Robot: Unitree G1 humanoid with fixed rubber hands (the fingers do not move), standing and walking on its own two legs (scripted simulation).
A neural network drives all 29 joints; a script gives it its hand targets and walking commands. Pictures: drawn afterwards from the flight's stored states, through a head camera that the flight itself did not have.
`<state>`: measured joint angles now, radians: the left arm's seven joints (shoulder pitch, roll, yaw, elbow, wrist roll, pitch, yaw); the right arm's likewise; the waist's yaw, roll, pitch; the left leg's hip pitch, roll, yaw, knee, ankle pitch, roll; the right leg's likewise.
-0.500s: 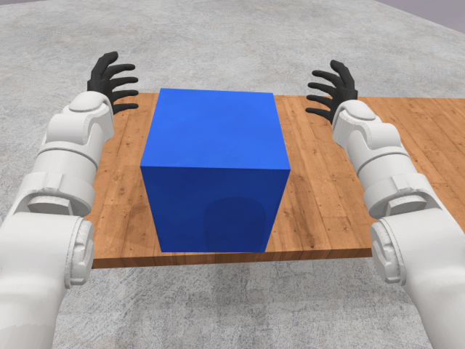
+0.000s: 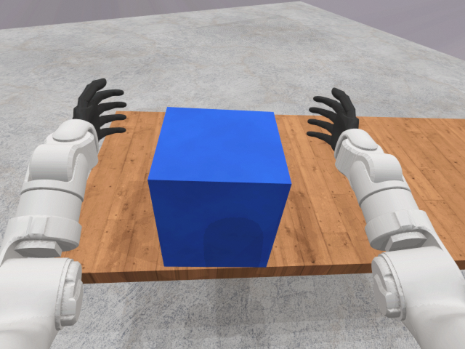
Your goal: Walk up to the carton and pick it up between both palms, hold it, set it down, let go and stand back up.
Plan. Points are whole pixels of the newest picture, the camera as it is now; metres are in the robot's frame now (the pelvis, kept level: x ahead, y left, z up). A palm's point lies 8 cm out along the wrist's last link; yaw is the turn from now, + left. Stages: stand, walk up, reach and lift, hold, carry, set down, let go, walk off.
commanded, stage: set down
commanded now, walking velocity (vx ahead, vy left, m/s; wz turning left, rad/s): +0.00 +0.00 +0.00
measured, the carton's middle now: (218, 189) +0.42 +0.01 +0.06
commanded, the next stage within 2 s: none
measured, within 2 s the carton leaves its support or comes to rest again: neither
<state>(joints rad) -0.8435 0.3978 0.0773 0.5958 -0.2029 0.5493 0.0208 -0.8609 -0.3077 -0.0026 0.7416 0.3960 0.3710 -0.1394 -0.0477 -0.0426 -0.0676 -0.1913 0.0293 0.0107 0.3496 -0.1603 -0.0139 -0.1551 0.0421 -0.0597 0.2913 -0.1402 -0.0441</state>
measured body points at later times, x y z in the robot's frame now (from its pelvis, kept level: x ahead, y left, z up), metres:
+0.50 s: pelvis -0.02 +0.01 +0.00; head -0.04 +0.02 +0.45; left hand +0.33 +0.21 +0.11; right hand +0.32 -0.19 +0.10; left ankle +0.01 +0.13 -0.75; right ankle +0.01 -0.09 -0.75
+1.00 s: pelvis +0.00 +0.01 +0.00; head -0.01 +0.02 +0.45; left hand +0.28 +0.22 +0.08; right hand +0.27 -0.19 +0.08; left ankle +0.01 +0.13 -0.75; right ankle +0.01 -0.09 -0.75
